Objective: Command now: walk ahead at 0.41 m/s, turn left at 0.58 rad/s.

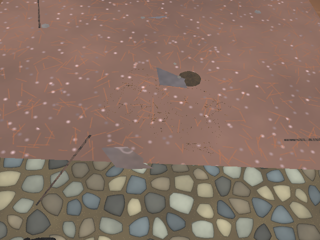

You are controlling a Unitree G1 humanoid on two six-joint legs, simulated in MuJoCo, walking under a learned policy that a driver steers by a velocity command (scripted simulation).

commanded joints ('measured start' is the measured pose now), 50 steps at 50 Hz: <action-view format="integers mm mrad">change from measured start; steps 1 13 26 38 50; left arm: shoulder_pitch -194 254 242 260 80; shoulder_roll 35 142 148 141 92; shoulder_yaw -5 20 13 14 4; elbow -106 22 35 -33 -152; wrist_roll -11 -30 -33 -21 -14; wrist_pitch -28 -40 11 94 143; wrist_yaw -15 -38 19 45 -4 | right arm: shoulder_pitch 10 24 -392 -264 -331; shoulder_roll -200 -164 -80 -108 -219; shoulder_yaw -61 -32 -4 -27 -68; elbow -43 -58 -161 -142 -62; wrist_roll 12 14 -13 -25 -1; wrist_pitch -12 -37 -80 -22 6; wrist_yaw -12 1 29 15 7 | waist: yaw -30 123 118 47 46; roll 153 -167 -51 124 152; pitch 54 -187 28 -117 -67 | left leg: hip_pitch -5 -655 -358 72 -76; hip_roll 196 16 41 357 360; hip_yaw -194 -58 64 -165 121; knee -113 971 260 65 -36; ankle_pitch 106 -252 308 597 375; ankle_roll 142 -44 -133 151 147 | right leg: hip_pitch -32 906 355 -52 206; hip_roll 33 -310 -83 -6 -36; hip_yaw -14 683 223 44 -75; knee -146 -477 -535 525 20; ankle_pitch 59 -404 18 -454 -204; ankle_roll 16 -362 -261 35 -12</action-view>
